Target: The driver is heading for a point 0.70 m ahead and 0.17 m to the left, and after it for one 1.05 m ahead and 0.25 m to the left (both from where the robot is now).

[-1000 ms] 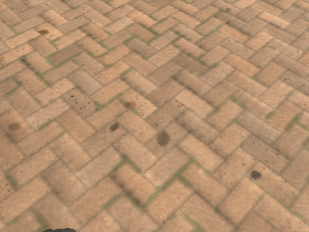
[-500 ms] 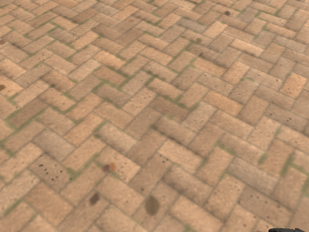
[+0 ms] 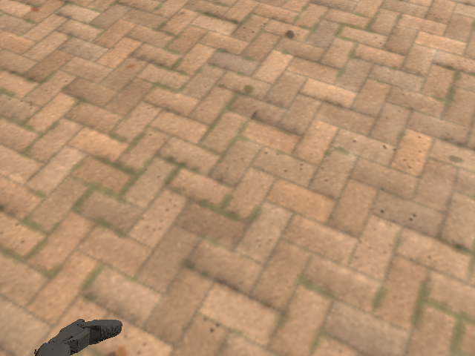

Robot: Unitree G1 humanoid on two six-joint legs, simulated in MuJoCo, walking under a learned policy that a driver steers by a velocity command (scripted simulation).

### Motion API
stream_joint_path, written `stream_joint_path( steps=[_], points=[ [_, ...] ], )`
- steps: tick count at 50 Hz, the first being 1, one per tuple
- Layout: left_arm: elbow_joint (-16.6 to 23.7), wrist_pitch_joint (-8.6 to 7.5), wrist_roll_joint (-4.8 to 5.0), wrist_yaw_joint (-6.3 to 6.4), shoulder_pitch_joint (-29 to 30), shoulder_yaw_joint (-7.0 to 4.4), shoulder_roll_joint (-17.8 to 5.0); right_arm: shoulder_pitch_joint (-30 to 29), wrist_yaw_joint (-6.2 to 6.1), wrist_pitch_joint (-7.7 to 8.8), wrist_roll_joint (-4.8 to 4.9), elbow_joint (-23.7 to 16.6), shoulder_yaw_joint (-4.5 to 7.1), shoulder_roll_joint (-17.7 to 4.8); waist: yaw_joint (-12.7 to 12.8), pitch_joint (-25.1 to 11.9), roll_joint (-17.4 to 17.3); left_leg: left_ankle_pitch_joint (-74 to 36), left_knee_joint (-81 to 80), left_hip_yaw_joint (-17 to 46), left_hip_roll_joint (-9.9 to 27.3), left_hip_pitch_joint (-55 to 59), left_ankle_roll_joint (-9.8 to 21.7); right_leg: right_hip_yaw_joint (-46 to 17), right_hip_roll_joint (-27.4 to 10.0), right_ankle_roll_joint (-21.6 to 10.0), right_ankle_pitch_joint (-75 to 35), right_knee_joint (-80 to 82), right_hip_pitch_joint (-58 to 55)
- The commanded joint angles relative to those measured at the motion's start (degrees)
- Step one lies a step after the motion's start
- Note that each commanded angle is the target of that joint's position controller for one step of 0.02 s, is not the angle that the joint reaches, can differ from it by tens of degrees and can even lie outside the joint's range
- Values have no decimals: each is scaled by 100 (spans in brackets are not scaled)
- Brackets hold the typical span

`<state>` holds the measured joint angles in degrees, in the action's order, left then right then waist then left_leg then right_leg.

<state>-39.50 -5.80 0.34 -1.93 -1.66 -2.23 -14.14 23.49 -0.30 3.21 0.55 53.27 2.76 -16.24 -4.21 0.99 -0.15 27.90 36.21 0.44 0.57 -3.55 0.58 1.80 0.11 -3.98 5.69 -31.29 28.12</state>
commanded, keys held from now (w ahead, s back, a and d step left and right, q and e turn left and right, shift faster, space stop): w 0.02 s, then w+q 0.76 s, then w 0.10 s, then no key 0.12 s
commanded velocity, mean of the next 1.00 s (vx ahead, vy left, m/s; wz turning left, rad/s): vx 0.49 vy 0.00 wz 0.39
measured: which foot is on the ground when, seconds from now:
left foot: up 0.00-0.50, down 0.52-1.00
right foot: down 0.00-0.54, up 0.56-0.98, down 1.00-1.00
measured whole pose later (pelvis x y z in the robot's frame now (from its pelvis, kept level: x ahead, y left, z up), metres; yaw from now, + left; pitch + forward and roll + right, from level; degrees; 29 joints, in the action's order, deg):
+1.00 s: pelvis +0.54 +0.10 +0.01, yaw +27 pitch +2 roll +1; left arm -40.8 -7.1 -1.2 -1.7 -2.8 -2.4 -15.5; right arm 20.6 -0.9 2.1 0.6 42.6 4.1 -16.3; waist -4.3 0.7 1.9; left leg 24.1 26.7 9.3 -5.7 -4.0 3.2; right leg -1.7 -0.6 -0.8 -4.1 -26.2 28.4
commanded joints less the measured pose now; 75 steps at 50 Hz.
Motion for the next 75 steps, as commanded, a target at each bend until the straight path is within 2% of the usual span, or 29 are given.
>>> stream_joint_path(
  steps=[1,2,4,9,18,23,26,27,28,29,30,31,33,36,41,46,50,51,52,53,54,57,60,62,65,67,68,70,75],
  points=[
    [-259,44,25,35,-2308,-384,-1137,210,51,302,113,-494,40,-643,1023,-1881,1174,515,3808,670,-23,-3951,166,-4071,-2158,-1379,1246,1262,-4862],
    [-207,39,36,57,-1898,-310,-931,-326,71,346,205,-643,101,-830,974,-1078,825,-55,3772,564,220,-4165,226,-3135,-1999,-1131,957,1368,-4061],
    [-148,15,-48,34,-1235,-232,-672,-651,27,278,94,-661,124,-684,624,-417,273,-868,3208,444,620,-3679,142,-2041,-1580,-928,26,1743,-2664],
    [-423,-158,-123,67,-1157,-287,-708,-593,-4,-16,99,-686,133,-343,320,-69,366,-1735,2647,660,740,-3467,-18,-816,-1409,-894,-765,2399,-1847],
    [-826,-25,-52,247,-1666,-340,-963,-2059,226,44,48,-1285,38,-104,844,384,169,-3389,301,119,529,-3780,86,472,-1403,-544,-1275,2412,-2730],
    [-891,223,34,314,-1698,-412,-1187,-2280,410,22,75,-1713,101,-250,702,231,389,-2159,-56,-463,157,-3517,428,796,-1654,-335,-3493,1427,-3604],
    [-784,329,60,408,-1480,-425,-1318,-520,336,-25,89,-1397,466,-891,-320,-821,436,-2117,-520,-637,-461,-835,923,1082,-1330,21,-4710,-1172,-2875],
    [-635,245,-90,398,-1635,-301,-998,219,188,-89,76,-1268,637,-1458,-477,-1411,-491,-2426,-540,1028,621,960,1330,1093,-979,262,-2088,-3039,-1281],
    [-373,34,-108,277,-2009,-86,-353,-108,194,-35,82,-1439,632,-1727,140,-2075,-1559,-1599,-1435,4401,1892,2622,2517,146,343,556,2674,-4962,1034],
    [-299,-196,76,165,-1376,-201,-908,49,218,-7,36,-1466,492,-1229,-297,-2176,-751,-1338,-1836,4366,1840,2650,2274,-854,22,386,2554,-5163,1648],
    [-130,-287,230,126,-952,-214,-980,-140,212,34,12,-1462,422,-969,-245,-1398,-511,-1622,-1845,3460,1634,1989,2022,-767,-206,256,2111,-4883,1862],
    [-137,-309,148,160,-895,-196,-881,-513,221,63,29,-1505,381,-850,73,-810,87,-2219,-1903,2782,1361,1022,1823,-711,-456,249,1711,-4282,1641],
    [-192,-184,-45,199,-1023,-278,-956,-1021,177,69,-42,-1695,296,-605,443,-465,-46,-3024,-2124,2140,1027,-132,1694,-695,-701,357,1371,-3611,925],
    [-117,-9,-121,226,-1054,-259,-767,-986,102,99,-10,-1712,346,-774,566,-334,-121,-3592,-2342,1736,849,-813,1741,-540,-665,642,1007,-2901,709],
    [135,-19,-100,185,-77,-130,-499,-642,-31,37,47,-1585,369,-853,183,-181,-402,-3034,-2247,1156,404,-1105,1296,-397,-335,795,-841,-735,383],
    [320,-150,-79,40,427,-166,-689,-174,-44,-9,39,-1306,329,-784,-56,-53,-533,-3192,-1687,1533,728,-390,1111,-417,-139,525,-1046,191,253],
    [104,-278,-238,36,-586,-304,-982,-456,-98,-83,-17,-1396,272,-626,522,-691,-594,-4610,-165,1477,345,-170,574,-338,-171,10,-2071,726,-1354],
    [79,-297,-362,58,-1183,-376,-1364,-224,-97,-43,-111,-1541,173,-378,603,-1537,136,-3241,1206,1269,-63,-1188,258,-1213,-1207,-510,-4209,111,-3125],
    [-133,-170,-296,43,-1709,-392,-1339,634,-78,-11,-29,-1334,85,-205,602,-2429,1568,773,3073,878,-711,-2573,-163,-2864,-2431,-1560,-4889,150,-4663],
    [-179,-72,-71,9,-1878,-327,-1060,690,-56,-41,31,-1233,169,-670,688,-2516,1166,1276,3665,1206,-534,-2976,-235,-3417,-2449,-1551,-3498,419,-4549],
    [-110,1,-22,24,-1502,-276,-918,82,-74,-123,83,-1317,231,-853,755,-1726,707,908,3913,1099,-343,-3317,-317,-2913,-2200,-1301,-2596,621,-3896],
    [-49,127,-149,49,-453,-67,-514,-520,-143,-390,-28,-1479,196,-558,302,-658,513,217,2594,667,257,-2563,-390,-1754,-1479,-886,-1813,1202,-1746],
    [-151,184,-196,63,-238,-119,-663,-294,-190,-444,-65,-1341,84,-174,186,-744,886,-215,1108,253,162,-1447,-452,-1014,-1105,-871,-2421,1324,-1097],
    [-262,221,-136,90,-343,-138,-731,-316,-191,-447,-67,-1279,90,-227,232,-1019,821,-953,474,214,158,-1045,-418,-1008,-1198,-910,-2120,1295,-1255],
    [-343,314,-64,94,-243,-69,-637,-467,-154,-499,-134,-1218,108,-251,162,-806,670,-1920,-641,74,68,-316,-218,-948,-993,-588,308,1347,-824],
    [-477,327,-145,66,-481,38,-400,-806,-176,-503,-249,-1430,127,-484,297,-426,311,-2111,-1143,671,573,-181,56,-864,-636,-17,2025,1239,-414],
    [-497,341,-163,65,-749,5,-467,-998,-196,-507,-188,-1411,216,-856,633,-138,-310,-1234,-1098,739,612,-790,237,-505,-239,192,2100,1155,-515],
    [-541,378,-140,130,-574,-4,-532,-1049,-160,-417,-203,-1350,136,-415,490,90,-475,-366,-1314,617,382,-1533,156,-332,-164,296,1516,807,-1079],
    [-750,389,-123,190,-712,-2,-462,-958,-149,-216,-132,-1248,111,-336,491,-210,-348,-1930,-969,522,329,-1148,5,-285,-199,216,326,479,-1361]
  ],
)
